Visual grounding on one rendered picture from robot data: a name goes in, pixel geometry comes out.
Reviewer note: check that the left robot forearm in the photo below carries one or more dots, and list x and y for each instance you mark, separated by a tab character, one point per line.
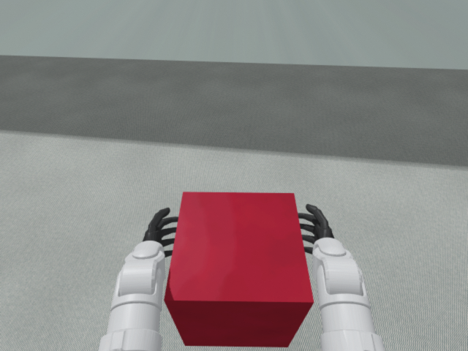
137	302

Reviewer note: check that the right robot hand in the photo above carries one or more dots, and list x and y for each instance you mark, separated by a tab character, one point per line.
320	228

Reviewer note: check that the carton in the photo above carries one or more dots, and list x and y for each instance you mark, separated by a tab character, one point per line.
238	273

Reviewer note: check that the left robot hand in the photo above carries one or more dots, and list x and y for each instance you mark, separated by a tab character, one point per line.
155	231

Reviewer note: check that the right robot forearm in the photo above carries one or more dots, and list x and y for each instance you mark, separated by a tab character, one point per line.
347	323

